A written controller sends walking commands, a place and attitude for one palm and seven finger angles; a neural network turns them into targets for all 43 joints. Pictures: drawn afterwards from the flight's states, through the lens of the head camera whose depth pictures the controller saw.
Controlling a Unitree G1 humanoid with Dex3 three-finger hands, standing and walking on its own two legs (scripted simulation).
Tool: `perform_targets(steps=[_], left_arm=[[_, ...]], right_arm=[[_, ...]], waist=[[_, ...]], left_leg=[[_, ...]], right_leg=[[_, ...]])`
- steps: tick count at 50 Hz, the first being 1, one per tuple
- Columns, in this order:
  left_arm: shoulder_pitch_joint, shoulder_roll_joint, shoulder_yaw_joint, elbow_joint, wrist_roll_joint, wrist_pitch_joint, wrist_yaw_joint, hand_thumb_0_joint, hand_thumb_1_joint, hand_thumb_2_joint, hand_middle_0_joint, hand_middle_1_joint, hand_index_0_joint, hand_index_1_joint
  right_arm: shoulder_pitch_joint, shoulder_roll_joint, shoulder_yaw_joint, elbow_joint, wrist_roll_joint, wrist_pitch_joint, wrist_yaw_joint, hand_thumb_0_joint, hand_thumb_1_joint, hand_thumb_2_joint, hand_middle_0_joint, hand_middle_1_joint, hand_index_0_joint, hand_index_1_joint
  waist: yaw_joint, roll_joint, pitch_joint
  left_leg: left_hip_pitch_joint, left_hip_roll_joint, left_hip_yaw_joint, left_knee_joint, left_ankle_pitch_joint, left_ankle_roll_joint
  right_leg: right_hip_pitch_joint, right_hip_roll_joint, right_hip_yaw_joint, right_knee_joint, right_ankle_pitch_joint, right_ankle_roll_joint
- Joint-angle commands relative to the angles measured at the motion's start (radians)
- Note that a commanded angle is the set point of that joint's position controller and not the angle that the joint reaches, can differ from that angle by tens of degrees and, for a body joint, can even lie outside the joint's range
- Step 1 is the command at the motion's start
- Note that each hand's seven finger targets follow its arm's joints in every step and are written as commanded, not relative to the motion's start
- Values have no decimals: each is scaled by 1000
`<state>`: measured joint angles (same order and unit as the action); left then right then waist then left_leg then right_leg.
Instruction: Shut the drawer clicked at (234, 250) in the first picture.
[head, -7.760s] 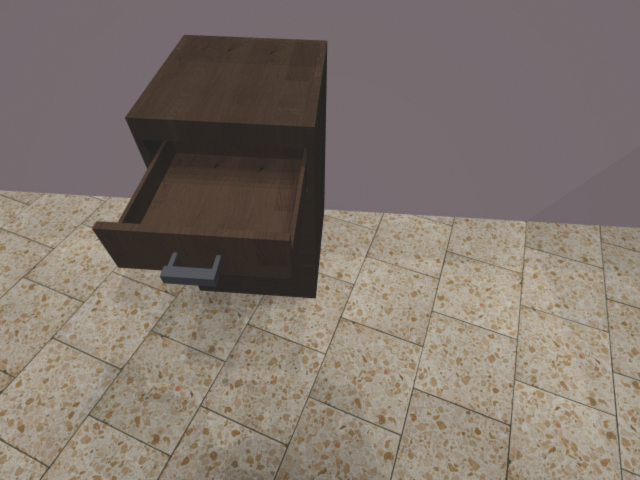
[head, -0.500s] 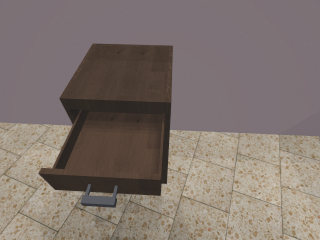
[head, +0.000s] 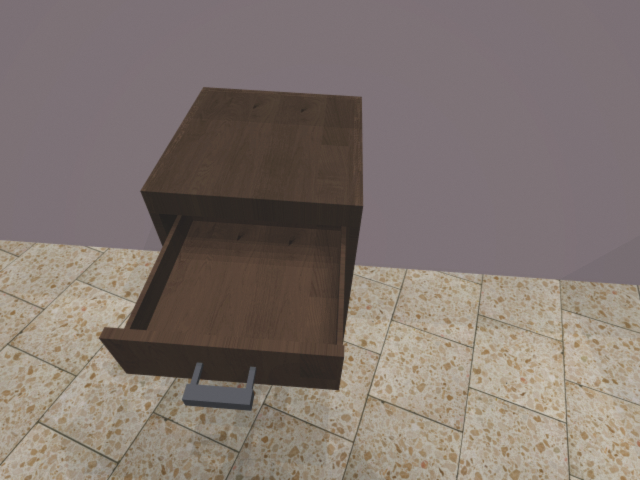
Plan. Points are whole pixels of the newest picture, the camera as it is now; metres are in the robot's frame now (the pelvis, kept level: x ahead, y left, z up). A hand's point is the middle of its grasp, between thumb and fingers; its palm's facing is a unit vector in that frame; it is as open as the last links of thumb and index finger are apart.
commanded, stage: come to a stop and stand still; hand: left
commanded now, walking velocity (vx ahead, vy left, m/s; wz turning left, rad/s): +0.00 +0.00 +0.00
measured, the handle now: (222, 383) +0.30 +0.17 -0.15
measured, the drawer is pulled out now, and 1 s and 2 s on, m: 0.28 0.28 0.28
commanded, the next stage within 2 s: look again from close up in 0.44 s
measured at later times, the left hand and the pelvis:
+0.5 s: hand out of the picture +0.01 +0.19 -0.17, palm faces +0.00 -0.99 -0.17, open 7.4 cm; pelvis +0.01 +0.02 +0.01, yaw +0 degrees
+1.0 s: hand out of the picture +0.00 +0.17 -0.17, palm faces -0.01 -0.99 -0.16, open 7.4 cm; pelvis +0.01 +0.01 +0.01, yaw -1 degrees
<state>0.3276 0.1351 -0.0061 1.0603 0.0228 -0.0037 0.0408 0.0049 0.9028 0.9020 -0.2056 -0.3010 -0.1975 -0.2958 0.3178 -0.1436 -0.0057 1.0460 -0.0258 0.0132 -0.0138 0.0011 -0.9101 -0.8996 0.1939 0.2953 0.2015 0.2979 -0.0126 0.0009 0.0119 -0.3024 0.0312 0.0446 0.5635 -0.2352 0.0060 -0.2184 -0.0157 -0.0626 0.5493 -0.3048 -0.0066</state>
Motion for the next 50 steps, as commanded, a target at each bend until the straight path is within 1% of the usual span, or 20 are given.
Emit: perform_targets(steps=[1,3,6,8,10,12,13,16,17,18,21,23,26,31,33,36,38,44,48,50], left_arm=[[65,92,18,-55,-4,-18,3,0,900,900,-200,-300,-200,-300],[65,91,14,-58,-3,-17,1,0,900,900,-200,-300,-200,-300],[69,95,12,-55,-5,-21,0,0,900,900,-200,-300,-200,-300],[66,98,10,-56,-4,-20,-1,0,900,900,-200,-300,-200,-300],[63,103,10,-52,-4,-20,-1,0,900,900,-200,-300,-200,-300],[60,109,11,-52,-5,-20,-3,0,900,900,-200,-300,-200,-300],[61,107,10,-50,-4,-19,-2,0,900,900,-200,-300,-200,-300],[60,112,9,-45,-4,-20,-2,0,900,900,-200,-300,-200,-300],[60,115,9,-42,-4,-19,-3,0,900,900,-200,-300,-200,-300],[63,113,9,-43,-3,-19,-2,0,900,900,-200,-300,-200,-300],[64,112,7,-34,-3,-21,-2,0,900,900,-200,-300,-200,-300],[66,111,8,-33,-3,-21,-2,0,900,900,-200,-300,-200,-300],[70,109,6,-25,-4,-23,-1,0,900,900,-200,-300,-200,-300],[81,104,4,-16,-6,-26,0,0,900,900,-200,-300,-200,-300],[80,105,3,-13,-6,-24,0,0,900,900,-200,-300,-200,-300],[84,99,2,-7,-7,-25,1,0,900,900,-200,-300,-200,-300],[84,100,2,-6,-7,-22,1,0,900,900,-200,-300,-200,-300],[92,93,0,-4,-7,-24,2,0,900,900,-200,-300,-200,-300],[98,89,1,-3,-8,-25,2,0,900,900,-200,-300,-200,-300],[102,86,0,-1,-8,-27,2,0,900,900,-200,-300,-200,-300]], right_arm=[[37,-108,-19,-53,5,-27,0,0,-900,-900,200,300,200,300],[37,-119,-18,-49,7,-35,-1,0,-900,-900,200,300,200,300],[31,-128,-15,-39,10,-41,-1,0,-900,-900,200,300,200,300],[27,-133,-14,-34,12,-44,-2,0,-900,-900,200,300,200,300],[24,-133,-12,-29,13,-43,-1,0,-900,-900,200,300,200,300],[24,-134,-12,-24,14,-45,-1,0,-900,-900,200,300,200,300],[21,-139,-12,-22,13,-45,-1,0,-900,-900,200,300,200,300],[16,-138,-10,-13,15,-43,1,0,-900,-900,200,300,200,300],[19,-136,-10,-11,15,-44,1,0,-900,-900,200,300,200,300],[17,-139,-10,-10,15,-44,1,0,-900,-900,200,300,200,300],[11,-134,-8,-1,16,-43,2,0,-900,-900,200,300,200,300],[16,-135,-8,5,16,-45,1,0,-900,-900,200,300,200,300],[17,-128,-6,13,16,-44,2,0,-900,-900,200,300,200,300],[25,-121,-3,29,18,-47,1,0,-900,-900,200,300,200,300],[24,-120,-1,34,19,-47,-1,0,-900,-900,200,300,200,300],[29,-112,1,44,18,-45,-1,0,-900,-900,200,300,200,300],[31,-113,1,46,19,-45,-1,0,-900,-900,200,300,200,300],[39,-101,1,53,19,-42,0,0,-900,-900,200,300,200,300],[45,-98,2,58,19,-45,-1,0,-900,-900,200,300,200,300],[51,-91,3,63,19,-46,-2,0,-900,-900,200,300,200,300]], waist=[[11,16,82],[14,48,65],[16,37,25],[19,40,37],[15,10,42],[14,21,44],[13,36,40],[13,11,52],[13,32,52],[12,30,47],[12,3,63],[11,18,53],[10,-3,57],[10,-12,40],[10,13,52],[10,-10,61],[11,8,80],[11,-15,94],[12,2,80],[11,-19,71]], left_leg=[[-36,71,-137,-194,-136,37],[-20,88,-154,-215,-89,44],[29,90,-144,-205,8,48],[37,94,-146,-214,39,51],[46,88,-138,-212,38,49],[61,89,-135,-223,57,49],[68,91,-136,-223,57,48],[64,83,-130,-228,33,45],[71,87,-132,-242,33,47],[72,88,-137,-244,26,46],[71,79,-125,-238,17,44],[84,81,-121,-241,39,44],[87,74,-116,-234,32,42],[113,73,-102,-221,89,41],[113,75,-103,-225,94,41],[110,73,-97,-223,83,39],[98,75,-100,-239,52,39],[85,70,-95,-242,3,36],[95,74,-90,-241,20,37],[104,71,-85,-229,49,36]], right_leg=[[-64,-65,96,-134,-44,-38],[-39,-60,74,-117,15,-32],[-6,-68,68,-121,78,-26],[-7,-69,66,-126,87,-21],[-5,-76,69,-140,93,-21],[-8,-76,69,-143,103,-18],[-5,-78,67,-144,97,-17],[-1,-85,70,-160,96,-15],[-2,-83,65,-158,93,-16],[2,-84,63,-160,90,-14],[0,-90,73,-176,98,-15],[3,-90,70,-175,107,-15],[2,-94,77,-185,106,-16],[11,-100,79,-188,136,-16],[7,-97,79,-190,133,-16],[4,-97,84,-194,132,-18],[-3,-96,79,-197,110,-17],[-15,-93,90,-203,91,-22],[-10,-92,89,-203,103,-23],[-7,-94,93,-201,123,-25]])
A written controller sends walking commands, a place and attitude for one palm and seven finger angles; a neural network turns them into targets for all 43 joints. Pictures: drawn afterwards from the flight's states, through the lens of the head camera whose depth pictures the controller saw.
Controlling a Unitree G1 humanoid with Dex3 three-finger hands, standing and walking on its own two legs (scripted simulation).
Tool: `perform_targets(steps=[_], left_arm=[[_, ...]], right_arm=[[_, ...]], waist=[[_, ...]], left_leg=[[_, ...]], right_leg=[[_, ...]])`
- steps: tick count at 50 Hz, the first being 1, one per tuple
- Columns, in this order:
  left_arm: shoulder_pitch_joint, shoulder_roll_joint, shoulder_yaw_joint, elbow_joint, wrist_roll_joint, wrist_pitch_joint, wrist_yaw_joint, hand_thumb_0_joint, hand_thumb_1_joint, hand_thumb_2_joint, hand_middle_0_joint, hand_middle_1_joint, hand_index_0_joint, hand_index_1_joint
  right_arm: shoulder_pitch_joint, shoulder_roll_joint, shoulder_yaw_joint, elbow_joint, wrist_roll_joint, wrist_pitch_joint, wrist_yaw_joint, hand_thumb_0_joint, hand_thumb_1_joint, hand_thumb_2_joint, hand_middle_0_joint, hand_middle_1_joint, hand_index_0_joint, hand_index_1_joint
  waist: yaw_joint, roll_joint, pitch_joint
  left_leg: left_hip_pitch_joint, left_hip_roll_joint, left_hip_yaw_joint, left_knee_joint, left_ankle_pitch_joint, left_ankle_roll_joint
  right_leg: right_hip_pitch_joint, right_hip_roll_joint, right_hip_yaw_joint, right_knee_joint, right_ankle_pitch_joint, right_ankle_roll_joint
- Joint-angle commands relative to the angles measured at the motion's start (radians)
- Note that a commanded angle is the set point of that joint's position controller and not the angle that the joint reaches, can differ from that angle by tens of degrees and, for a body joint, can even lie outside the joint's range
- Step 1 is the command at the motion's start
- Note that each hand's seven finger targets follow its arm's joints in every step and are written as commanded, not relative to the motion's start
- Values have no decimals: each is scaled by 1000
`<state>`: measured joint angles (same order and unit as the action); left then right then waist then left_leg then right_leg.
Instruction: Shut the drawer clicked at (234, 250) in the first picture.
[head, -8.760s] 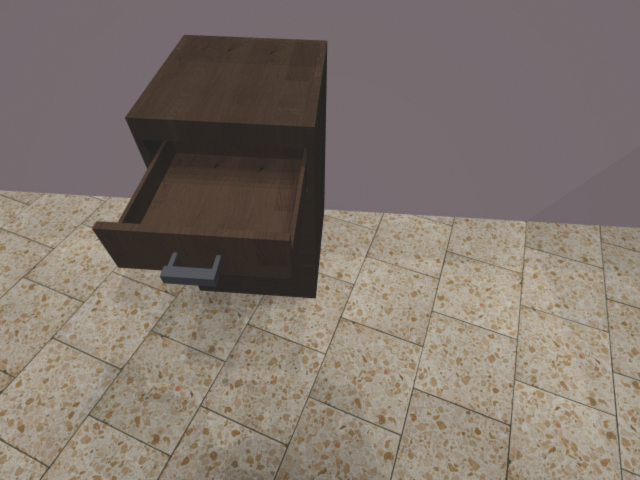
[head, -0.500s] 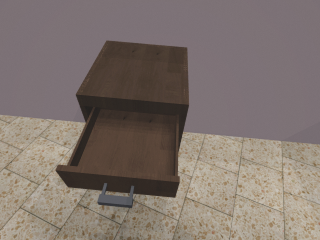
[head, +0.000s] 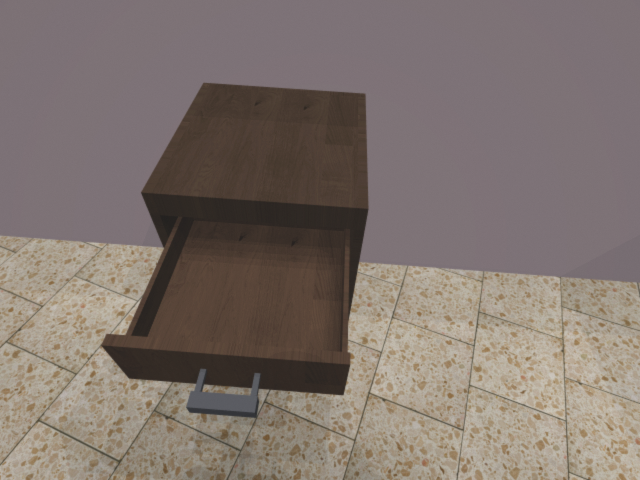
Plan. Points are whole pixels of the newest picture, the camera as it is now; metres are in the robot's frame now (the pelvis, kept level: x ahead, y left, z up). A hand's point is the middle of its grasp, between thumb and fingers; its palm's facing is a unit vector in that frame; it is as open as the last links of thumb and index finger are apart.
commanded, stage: look again from close up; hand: left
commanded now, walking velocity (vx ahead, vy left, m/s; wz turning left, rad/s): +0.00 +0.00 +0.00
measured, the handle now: (226, 390) +0.28 +0.17 -0.16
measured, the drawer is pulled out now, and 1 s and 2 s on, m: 0.28 0.28 0.28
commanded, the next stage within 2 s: raise the hand and make a fist in 0.08 s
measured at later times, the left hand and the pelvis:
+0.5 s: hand (232, 447) +0.17 +0.12 -0.03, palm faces -0.02 -1.00 +0.03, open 6.5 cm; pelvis -0.02 -0.02 -0.06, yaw +1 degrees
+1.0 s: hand out of the picture +0.13 +0.13 -0.08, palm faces -0.03 -1.00 -0.02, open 3.9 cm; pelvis -0.04 -0.04 -0.12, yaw +2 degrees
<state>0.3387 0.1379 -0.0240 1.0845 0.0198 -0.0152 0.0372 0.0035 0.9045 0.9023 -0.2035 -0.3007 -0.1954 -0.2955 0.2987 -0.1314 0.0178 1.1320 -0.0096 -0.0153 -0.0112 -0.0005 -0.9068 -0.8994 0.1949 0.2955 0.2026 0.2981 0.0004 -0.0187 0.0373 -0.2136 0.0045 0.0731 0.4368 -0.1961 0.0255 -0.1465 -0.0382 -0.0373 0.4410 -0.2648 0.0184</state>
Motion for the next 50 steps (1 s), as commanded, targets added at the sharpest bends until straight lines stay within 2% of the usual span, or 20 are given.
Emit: perform_targets(steps=[1,8,9,10,11,12,13,14,16,19,21,22,24,28,31,34,37,43,47,50], left_arm=[[90,81,18,-25,-6,-15,6,0,900,900,-200,-300,-200,-300],[93,78,17,-24,-7,-15,6,0,900,900,-200,-300,-200,-300],[104,115,21,9,10,-32,37,0,900,900,-200,-300,-200,-300],[-599,293,80,-1543,-206,-232,22,0,900,900,-220,-322,-220,-322],[-212,240,105,-1283,-127,-188,78,0,900,900,-240,-343,-240,-343],[74,62,-13,-1124,-138,-58,113,0,900,900,-260,-365,-260,-365],[71,-66,-106,-1103,-158,-32,93,0,900,900,-280,-387,-280,-387],[24,-49,-108,-1169,-184,-71,78,0,900,900,-300,-408,-300,-408],[82,-25,-71,-1083,-167,-164,38,0,900,900,-340,-452,-340,-452],[357,-80,-35,-969,-194,-352,-95,0,900,900,-400,-517,-400,-517],[414,-30,41,-986,-224,-501,-206,0,900,900,-440,-560,-440,-560],[418,49,127,-959,-217,-571,-250,0,900,900,-460,-582,-460,-582],[395,107,176,-1048,-207,-673,-312,0,900,900,-500,-625,-500,-625],[327,118,164,-1302,-235,-588,-278,0,900,900,-580,-712,-580,-712],[263,131,155,-1493,-238,-588,-252,0,900,900,-640,-777,-640,-777],[196,110,106,-1521,-251,-601,-290,0,900,900,-700,-842,-700,-842],[174,116,93,-1436,-265,-575,-365,0,900,900,-760,-907,-760,-907],[294,159,200,-1368,-309,-430,-403,0,900,900,-880,-1037,-880,-1037],[359,179,271,-1384,-313,-421,-342,0,900,900,-960,-1123,-960,-1123],[361,145,222,-1413,-306,-471,-323,0,900,900,-1020,-1188,-1020,-1188]], right_arm=[[70,-102,-21,-22,3,-16,-4,0,-900,-900,200,300,200,300],[77,-93,-20,-14,4,-16,-6,0,-900,-900,200,300,200,300],[-46,-129,-24,-95,4,-22,-3,0,-900,-900,200,300,200,300],[-32,-310,-49,-462,48,-157,-47,0,-900,-900,200,300,200,300],[-111,-221,-25,-392,48,-260,-75,0,-900,-900,200,300,200,300],[-104,-189,-39,-398,65,-303,-62,0,-900,-900,200,300,200,300],[-80,-201,-29,-378,69,-322,-60,0,-900,-900,200,300,200,300],[-105,-219,-39,-429,70,-339,-68,0,-900,-900,200,300,200,300],[-98,-251,-64,-473,33,-362,-65,0,-900,-900,200,300,200,300],[-144,-220,-101,-576,17,-372,-24,0,-900,-900,200,300,200,300],[-180,-214,-118,-628,19,-359,4,0,-900,-900,200,300,200,300],[-186,-211,-130,-628,22,-349,19,0,-900,-900,200,300,200,300],[-230,-204,-140,-699,18,-328,36,0,-900,-900,200,300,200,300],[-270,-195,-132,-821,37,-249,16,0,-900,-900,200,300,200,300],[-204,-176,-126,-828,32,-230,-12,0,-900,-900,200,300,200,300],[-174,-174,-111,-800,27,-233,-28,0,-900,-900,200,300,200,300],[-180,-184,-97,-768,32,-257,-45,0,-900,-900,200,300,200,300],[-220,-170,-97,-765,51,-259,-56,0,-900,-900,200,300,200,300],[-236,-145,-106,-751,50,-245,-58,0,-900,-900,200,300,200,300],[-222,-144,-110,-747,48,-253,-53,0,-900,-900,200,300,200,300]], waist=[[-3,-1,43],[-2,5,56],[31,28,92],[-115,186,-410],[0,282,-423],[-30,236,-242],[-40,145,-104],[-64,64,11],[-87,-136,6],[20,-237,-109],[50,-203,-161],[64,-123,-191],[76,-1,-269],[75,115,-313],[29,124,-412],[-34,80,-370],[-60,25,-327],[9,-15,-410],[45,-33,-422],[24,-18,-374]], left_leg=[[20,97,-112,-101,2,15],[15,97,-106,-96,11,14],[-65,105,-73,103,110,-24],[226,-2,-60,-6,116,-1],[228,36,-46,-21,136,-2],[73,49,-92,-55,27,-32],[-29,28,-92,-30,-87,-16],[-103,22,-117,5,-158,-6],[-209,0,-120,135,-187,2],[-379,-6,-89,300,-178,-25],[-488,-15,-70,405,-141,-32],[-520,-17,-63,455,-107,-39],[-576,-19,-44,546,-89,-29],[-628,-19,-48,577,-227,-14],[-601,-3,-64,672,-110,9],[-654,11,-86,732,-115,15],[-724,16,-96,778,-167,20],[-749,6,-103,750,-175,15],[-753,9,-102,729,-148,10],[-751,8,-97,718,-170,8]], right_leg=[[-84,-70,71,-95,73,-51],[-92,-67,74,-98,75,-53],[-118,-109,122,-104,308,-44],[-37,-4,7,4,219,-45],[-58,31,-25,88,86,-68],[-169,34,-72,103,-19,-51],[-202,32,-79,90,-14,-45],[-259,32,-86,73,-59,-34],[-413,40,-89,119,-172,-24],[-517,41,-81,267,-244,-37],[-541,37,-51,368,-184,-46],[-546,32,-33,428,-115,-57],[-596,29,-18,543,-68,-64],[-642,33,24,566,-221,-64],[-647,40,59,584,-87,-59],[-711,49,62,579,-87,-46],[-746,48,91,547,-168,-36],[-633,21,114,522,-229,-23],[-593,15,103,536,-179,-18],[-642,13,94,533,-213,-19]])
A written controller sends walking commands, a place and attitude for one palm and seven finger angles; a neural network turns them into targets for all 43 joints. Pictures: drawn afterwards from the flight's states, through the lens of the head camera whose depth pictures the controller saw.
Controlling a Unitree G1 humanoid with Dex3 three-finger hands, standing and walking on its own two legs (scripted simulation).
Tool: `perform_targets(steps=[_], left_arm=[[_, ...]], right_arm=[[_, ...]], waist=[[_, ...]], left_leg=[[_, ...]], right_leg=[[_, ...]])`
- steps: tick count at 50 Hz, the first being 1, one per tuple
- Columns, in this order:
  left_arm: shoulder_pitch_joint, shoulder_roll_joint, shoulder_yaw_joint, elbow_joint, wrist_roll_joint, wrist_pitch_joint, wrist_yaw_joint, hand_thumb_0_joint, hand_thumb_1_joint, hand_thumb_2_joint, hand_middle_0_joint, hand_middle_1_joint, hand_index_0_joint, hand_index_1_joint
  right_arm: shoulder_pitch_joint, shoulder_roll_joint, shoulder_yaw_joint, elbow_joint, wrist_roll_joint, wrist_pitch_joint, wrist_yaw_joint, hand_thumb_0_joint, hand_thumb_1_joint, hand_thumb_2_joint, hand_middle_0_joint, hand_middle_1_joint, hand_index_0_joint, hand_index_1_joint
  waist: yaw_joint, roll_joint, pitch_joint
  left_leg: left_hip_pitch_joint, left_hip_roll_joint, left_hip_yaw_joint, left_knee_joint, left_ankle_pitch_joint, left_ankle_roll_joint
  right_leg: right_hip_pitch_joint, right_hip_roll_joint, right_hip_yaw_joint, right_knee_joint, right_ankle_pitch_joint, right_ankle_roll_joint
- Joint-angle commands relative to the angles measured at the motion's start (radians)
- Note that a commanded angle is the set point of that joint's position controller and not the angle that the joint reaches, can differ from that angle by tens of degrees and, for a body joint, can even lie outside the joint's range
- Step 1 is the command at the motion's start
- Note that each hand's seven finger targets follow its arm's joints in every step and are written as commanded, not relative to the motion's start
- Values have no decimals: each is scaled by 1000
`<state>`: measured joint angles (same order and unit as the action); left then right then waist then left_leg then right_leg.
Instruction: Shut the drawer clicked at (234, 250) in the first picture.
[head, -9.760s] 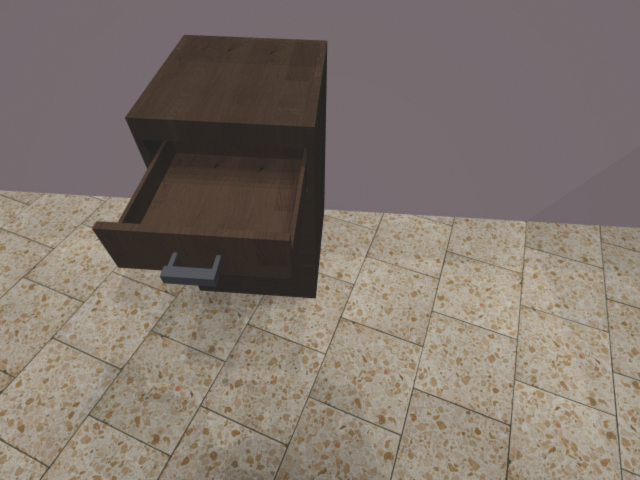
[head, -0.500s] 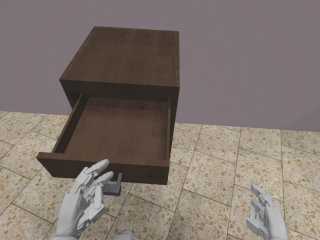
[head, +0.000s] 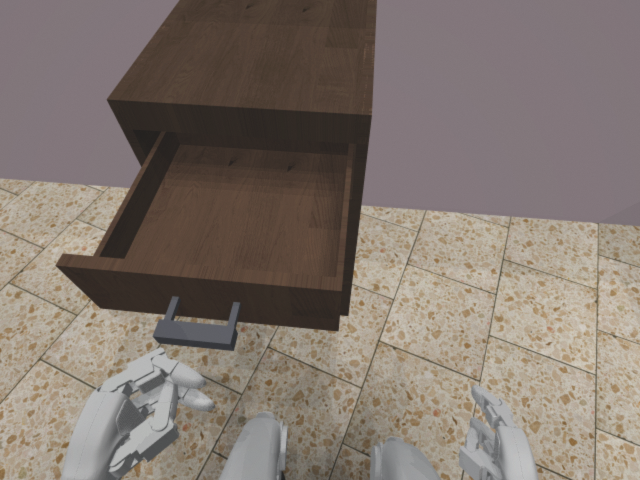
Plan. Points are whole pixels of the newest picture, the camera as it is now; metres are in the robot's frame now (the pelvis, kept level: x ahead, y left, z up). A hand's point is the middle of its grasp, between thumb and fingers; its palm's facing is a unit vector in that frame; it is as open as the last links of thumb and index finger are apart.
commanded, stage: raise the hand and make a fist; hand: left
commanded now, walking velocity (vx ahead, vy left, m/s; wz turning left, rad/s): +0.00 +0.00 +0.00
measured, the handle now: (200, 320) +0.33 +0.20 -0.04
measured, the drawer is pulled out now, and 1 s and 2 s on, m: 0.28 0.28 0.28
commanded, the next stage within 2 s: bring the fist close to the handle in 1.08 s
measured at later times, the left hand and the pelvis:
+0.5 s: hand (155, 451) +0.15 +0.17 +0.06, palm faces -0.03 -1.00 +0.02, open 3.1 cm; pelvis +0.00 +0.04 +0.00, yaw +0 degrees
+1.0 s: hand (162, 444) +0.16 +0.17 +0.06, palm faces -0.04 -1.00 +0.02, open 3.3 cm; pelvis +0.01 +0.04 +0.00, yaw -1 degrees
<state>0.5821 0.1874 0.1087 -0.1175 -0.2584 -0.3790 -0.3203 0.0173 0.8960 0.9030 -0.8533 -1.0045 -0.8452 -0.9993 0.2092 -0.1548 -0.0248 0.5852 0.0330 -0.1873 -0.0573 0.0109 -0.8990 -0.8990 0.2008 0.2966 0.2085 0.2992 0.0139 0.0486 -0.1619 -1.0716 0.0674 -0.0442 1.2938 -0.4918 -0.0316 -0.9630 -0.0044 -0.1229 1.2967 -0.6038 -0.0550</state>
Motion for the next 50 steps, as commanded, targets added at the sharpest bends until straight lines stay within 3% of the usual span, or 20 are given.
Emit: perform_targets(steps=[1,3,5,10,11,19,25,29,30,38,45,47,48,50], left_arm=[[124,83,72,-215,-28,-125,36,0,900,900,-1040,-1210,-1040,-1210],[127,70,38,-206,-15,-153,36,0,900,900,-1080,-1253,-1080,-1253],[126,61,6,-224,-12,-176,35,0,900,900,-1120,-1297,-1120,-1297],[187,46,-32,-288,19,-191,75,0,900,900,-1220,-1405,-1220,-1405],[195,49,-37,-308,28,-188,87,0,900,900,-1240,-1427,-1240,-1427],[252,24,-101,-368,85,-125,146,0,900,900,-1400,-1600,-1400,-1600],[220,5,-164,-416,101,-102,146,0,900,900,-1400,-1600,-1400,-1600],[237,-3,-190,-447,114,-102,157,0,900,900,-1400,-1600,-1400,-1600],[243,-4,-193,-446,115,-98,159,0,900,900,-1400,-1600,-1400,-1600],[297,4,-183,-464,132,-64,186,0,900,900,-1400,-1600,-1400,-1600],[329,-4,-199,-478,128,-84,200,0,900,900,-1400,-1600,-1400,-1600],[347,26,-162,-452,136,-87,207,0,900,900,-1400,-1600,-1400,-1600],[342,0,-190,-463,136,-93,206,0,900,900,-1400,-1600,-1400,-1600],[336,4,-187,-465,130,-102,205,0,900,900,-1400,-1600,-1400,-1600]], right_arm=[[-130,-124,-68,-201,4,-86,-4,0,-900,-900,200,300,200,300],[-129,-134,-71,-201,5,-92,-4,0,-900,-900,200,300,200,300],[-117,-146,-71,-209,5,-100,-1,0,-900,-900,200,300,200,300],[-106,-157,-77,-240,0,-99,10,0,-900,-900,200,300,200,300],[-105,-158,-77,-250,-2,-94,14,0,-900,-900,200,300,200,300],[-103,-153,-68,-314,-8,-23,30,0,-900,-900,200,300,200,300],[-98,-155,-47,-350,-12,9,35,0,-900,-900,200,300,200,300],[-87,-155,-42,-361,-17,12,41,0,-900,-900,200,300,200,300],[-88,-153,-42,-366,-17,15,43,0,-900,-900,200,300,200,300],[-87,-146,-44,-384,-13,48,42,0,-900,-900,200,300,200,300],[-83,-143,-49,-385,-12,45,47,0,-900,-900,200,300,200,300],[-88,-142,-54,-377,-9,51,42,0,-900,-900,200,300,200,300],[-87,-143,-51,-384,-12,50,44,0,-900,-900,200,300,200,300],[-84,-143,-52,-385,-12,49,45,0,-900,-900,200,300,200,300]], waist=[[4,-82,-168],[-11,-98,-142],[-18,-65,-138],[-3,-32,-174],[1,-6,-182],[-1,-9,-172],[-18,8,-141],[-13,28,-173],[-14,9,-177],[1,16,-182],[-5,-7,-191],[4,-21,-175],[-5,-6,-174],[-7,-9,-173]], left_leg=[[106,-56,21,-141,109,66],[97,-55,22,-138,84,68],[106,-57,22,-144,60,71],[148,-55,14,-170,73,72],[155,-56,14,-178,64,71],[192,-50,-8,-217,48,66],[187,-51,-30,-222,-10,66],[210,-48,-44,-220,2,64],[206,-48,-46,-219,1,64],[206,-49,-44,-228,27,58],[194,-54,-32,-211,53,61],[179,-51,-28,-208,54,59],[181,-55,-24,-206,53,60],[173,-55,-22,-202,40,61]], right_leg=[[157,-19,176,-325,91,53],[116,-14,170,-326,30,47],[83,-9,157,-320,-19,37],[60,7,99,-260,33,23],[51,7,87,-248,33,21],[31,20,36,-221,67,21],[-6,24,27,-213,35,22],[-23,24,23,-191,49,19],[-19,24,21,-191,50,20],[-1,26,19,-187,64,17],[11,25,22,-194,78,19],[16,28,26,-196,77,17],[12,25,24,-191,77,18],[10,24,29,-198,67,19]])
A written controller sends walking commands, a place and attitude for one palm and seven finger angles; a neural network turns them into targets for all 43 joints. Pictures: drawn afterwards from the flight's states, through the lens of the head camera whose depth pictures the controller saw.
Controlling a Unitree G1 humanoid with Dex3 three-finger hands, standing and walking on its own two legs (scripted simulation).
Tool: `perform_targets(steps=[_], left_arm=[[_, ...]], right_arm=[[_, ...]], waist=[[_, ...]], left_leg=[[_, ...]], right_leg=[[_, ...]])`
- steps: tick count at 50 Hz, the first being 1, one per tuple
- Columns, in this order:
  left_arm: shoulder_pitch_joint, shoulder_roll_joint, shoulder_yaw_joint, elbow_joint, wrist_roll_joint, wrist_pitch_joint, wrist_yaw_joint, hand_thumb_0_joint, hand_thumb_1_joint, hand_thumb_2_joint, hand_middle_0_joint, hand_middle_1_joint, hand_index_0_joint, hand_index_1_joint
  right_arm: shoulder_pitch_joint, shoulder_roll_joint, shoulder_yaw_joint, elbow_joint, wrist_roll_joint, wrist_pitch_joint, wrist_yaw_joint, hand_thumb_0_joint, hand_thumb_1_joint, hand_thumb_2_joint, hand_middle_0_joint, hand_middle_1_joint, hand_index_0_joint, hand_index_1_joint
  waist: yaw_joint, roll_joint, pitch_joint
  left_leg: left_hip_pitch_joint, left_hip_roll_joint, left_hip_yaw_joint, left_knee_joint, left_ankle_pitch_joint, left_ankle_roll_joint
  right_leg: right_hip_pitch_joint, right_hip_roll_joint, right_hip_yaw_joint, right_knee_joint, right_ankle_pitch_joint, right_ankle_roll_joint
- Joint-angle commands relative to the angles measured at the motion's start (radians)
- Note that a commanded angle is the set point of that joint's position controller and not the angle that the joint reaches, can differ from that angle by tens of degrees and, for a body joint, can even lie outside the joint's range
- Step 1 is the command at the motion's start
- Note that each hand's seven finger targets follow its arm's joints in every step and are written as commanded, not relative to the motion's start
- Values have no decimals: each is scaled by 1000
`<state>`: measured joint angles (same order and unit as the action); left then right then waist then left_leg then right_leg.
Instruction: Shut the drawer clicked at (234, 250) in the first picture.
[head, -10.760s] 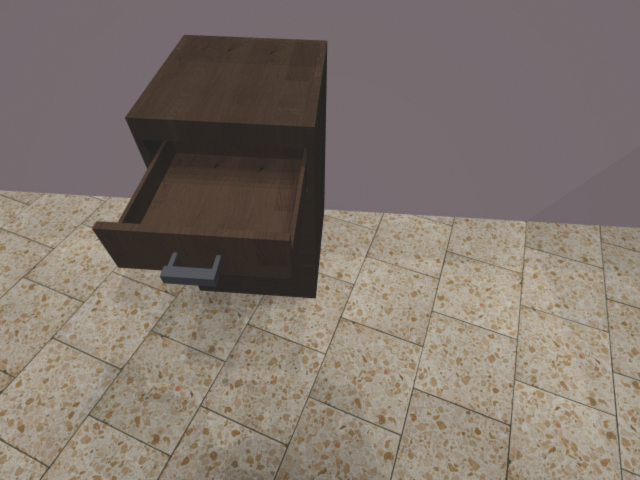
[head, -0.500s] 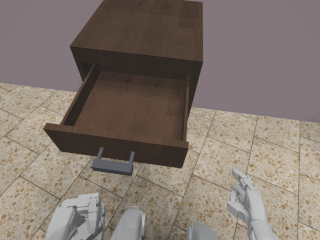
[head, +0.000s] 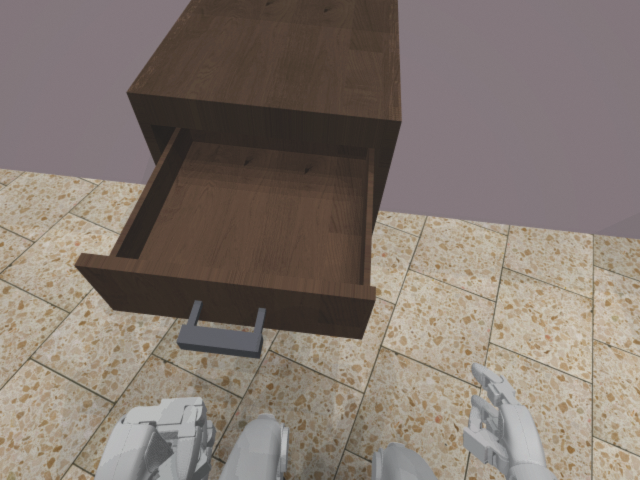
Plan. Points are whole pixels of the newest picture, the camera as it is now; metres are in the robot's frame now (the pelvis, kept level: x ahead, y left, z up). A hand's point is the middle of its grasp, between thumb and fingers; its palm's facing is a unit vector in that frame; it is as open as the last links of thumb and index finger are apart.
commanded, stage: raise the hand and make a fist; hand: left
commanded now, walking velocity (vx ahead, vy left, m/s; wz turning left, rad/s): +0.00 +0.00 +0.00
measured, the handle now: (225, 326) +0.32 +0.16 -0.04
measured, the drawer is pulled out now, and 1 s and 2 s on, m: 0.28 0.28 0.28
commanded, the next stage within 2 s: bring the fist close to the handle in 0.08 s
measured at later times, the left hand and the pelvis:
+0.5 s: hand (217, 448) +0.16 +0.12 +0.03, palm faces -0.05 -1.00 +0.00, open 3.3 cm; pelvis +0.00 -0.02 -0.02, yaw +0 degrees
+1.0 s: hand (232, 416) +0.20 +0.12 -0.01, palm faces -0.07 -1.00 +0.00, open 3.3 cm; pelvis -0.01 -0.01 -0.05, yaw -1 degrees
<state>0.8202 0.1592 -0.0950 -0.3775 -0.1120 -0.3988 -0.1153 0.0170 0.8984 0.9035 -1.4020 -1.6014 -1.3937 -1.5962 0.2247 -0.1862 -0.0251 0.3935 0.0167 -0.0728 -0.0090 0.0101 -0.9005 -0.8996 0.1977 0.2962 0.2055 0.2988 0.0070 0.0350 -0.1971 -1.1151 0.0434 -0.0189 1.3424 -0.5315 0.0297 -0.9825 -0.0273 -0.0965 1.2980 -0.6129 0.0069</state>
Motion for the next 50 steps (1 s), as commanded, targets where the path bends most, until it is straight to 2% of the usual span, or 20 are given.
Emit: perform_targets(steps=[1,7,10,14,17,21,26,27,29,32,34,36,37,38,40,43,44,47,48,50], left_arm=[[93,37,25,-204,-20,-87,0,0,900,900,-1400,-1600,-1400,-1600],[108,56,59,-179,-30,-95,-13,0,900,900,-1400,-1600,-1400,-1600],[92,51,66,-147,-43,-101,-32,0,900,900,-1400,-1600,-1400,-1600],[27,40,67,-78,-48,-128,-57,0,900,900,-1400,-1600,-1400,-1600],[-10,64,88,-80,-53,-150,-68,0,900,900,-1400,-1600,-1400,-1600],[-35,57,90,-80,-63,-161,-75,0,900,900,-1400,-1600,-1400,-1600],[-95,68,105,-49,-65,-143,-74,0,900,900,-1400,-1600,-1400,-1600],[-90,80,128,-29,-61,-136,-68,0,900,900,-1400,-1600,-1400,-1600],[-125,55,89,-41,-57,-135,-66,0,900,900,-1400,-1600,-1400,-1600],[-122,76,127,-6,-56,-133,-53,0,900,900,-1400,-1600,-1400,-1600],[-143,57,106,-9,-58,-140,-52,0,900,900,-1400,-1600,-1400,-1600],[-166,69,120,7,-57,-145,-46,0,900,900,-1400,-1600,-1400,-1600],[-168,82,140,34,-52,-142,-39,0,900,900,-1400,-1600,-1400,-1600],[-189,64,125,39,-54,-148,-39,0,900,900,-1400,-1600,-1400,-1600],[-201,73,139,36,-59,-162,-39,0,900,900,-1400,-1600,-1400,-1600],[-230,58,107,33,-53,-172,-41,0,900,900,-1400,-1600,-1400,-1600],[-247,56,96,39,-51,-171,-41,0,900,900,-1400,-1600,-1400,-1600],[-257,73,116,57,-43,-170,-30,0,900,900,-1400,-1600,-1400,-1600],[-256,53,98,64,-41,-165,-29,0,900,900,-1400,-1600,-1400,-1600],[-299,64,106,67,-40,-161,-20,0,900,900,-1400,-1600,-1400,-1600]], right_arm=[[-99,-111,-52,-191,5,-65,-4,0,-900,-900,200,300,200,300],[-100,-107,-55,-181,9,-64,-10,0,-900,-900,200,300,200,300],[-98,-108,-57,-170,10,-65,-13,0,-900,-900,200,300,200,300],[-109,-111,-54,-147,6,-75,-16,0,-900,-900,200,300,200,300],[-112,-115,-54,-138,2,-84,-16,0,-900,-900,200,300,200,300],[-112,-119,-54,-137,-2,-89,-13,0,-900,-900,200,300,200,300],[-120,-126,-53,-130,-1,-81,-17,0,-900,-900,200,300,200,300],[-122,-124,-56,-123,1,-76,-20,0,-900,-900,200,300,200,300],[-120,-129,-50,-129,-2,-79,-16,0,-900,-900,200,300,200,300],[-120,-128,-55,-112,-4,-77,-19,0,-900,-900,200,300,200,300],[-121,-128,-52,-116,-6,-80,-14,0,-900,-900,200,300,200,300],[-124,-131,-50,-109,-8,-79,-14,0,-900,-900,200,300,200,300],[-129,-130,-53,-100,-7,-75,-16,0,-900,-900,200,300,200,300],[-127,-133,-49,-102,-9,-77,-16,0,-900,-900,200,300,200,300],[-126,-135,-50,-94,-9,-81,-14,0,-900,-900,200,300,200,300],[-124,-141,-47,-95,-12,-84,-10,0,-900,-900,200,300,200,300],[-123,-143,-46,-95,-13,-84,-9,0,-900,-900,200,300,200,300],[-123,-146,-47,-85,-15,-81,-10,0,-900,-900,200,300,200,300],[-122,-148,-45,-93,-16,-79,-7,0,-900,-900,200,300,200,300],[-122,-151,-43,-90,-16,-73,-7,0,-900,-900,200,300,200,300]], waist=[[1,3,-137],[7,-2,-152],[-8,-35,-143],[-18,-34,-120],[-12,-9,-153],[-9,9,-194],[-17,-8,-195],[-10,-13,-191],[-20,12,-207],[-11,-17,-227],[-16,-7,-237],[-15,-6,-234],[-15,-24,-227],[-25,-36,-225],[-14,-9,-250],[-23,16,-262],[-32,6,-259],[-23,7,-279],[-27,10,-279],[-30,-1,-286]], left_leg=[[211,-33,-45,-248,75,0],[212,-32,-35,-234,117,3],[198,-35,-28,-213,128,6],[152,-35,-28,-174,114,6],[148,-34,-29,-153,131,7],[142,-34,-27,-132,136,7],[101,-33,-25,-106,111,7],[94,-31,-25,-104,109,6],[95,-33,-25,-96,100,6],[88,-28,-28,-85,120,5],[78,-32,-25,-74,119,4],[61,-32,-27,-66,110,3],[45,-29,-27,-60,103,2],[37,-31,-28,-52,92,3],[38,-31,-27,-45,99,1],[49,-29,-34,-45,97,2],[39,-30,-36,-39,82,3],[42,-28,-43,-33,100,0],[40,-29,-43,-30,92,0],[23,-30,-46,-20,82,-1]], right_leg=[[33,48,6,-202,72,-43],[58,49,19,-211,109,-44],[61,48,24,-217,131,-39],[25,47,34,-198,114,-40],[9,47,38,-173,125,-43],[-4,46,42,-152,127,-44],[-27,45,57,-149,98,-42],[-30,48,57,-145,91,-43],[-51,46,55,-133,85,-42],[-54,51,53,-122,102,-44],[-57,46,57,-114,104,-42],[-71,46,59,-106,90,-44],[-83,49,59,-102,82,-43],[-91,48,61,-101,73,-41],[-98,49,60,-83,77,-45],[-133,48,46,-60,81,-46],[-144,48,49,-61,69,-45],[-166,50,38,-32,85,-47],[-175,49,36,-30,82,-46],[-183,49,40,-23,77,-46]])
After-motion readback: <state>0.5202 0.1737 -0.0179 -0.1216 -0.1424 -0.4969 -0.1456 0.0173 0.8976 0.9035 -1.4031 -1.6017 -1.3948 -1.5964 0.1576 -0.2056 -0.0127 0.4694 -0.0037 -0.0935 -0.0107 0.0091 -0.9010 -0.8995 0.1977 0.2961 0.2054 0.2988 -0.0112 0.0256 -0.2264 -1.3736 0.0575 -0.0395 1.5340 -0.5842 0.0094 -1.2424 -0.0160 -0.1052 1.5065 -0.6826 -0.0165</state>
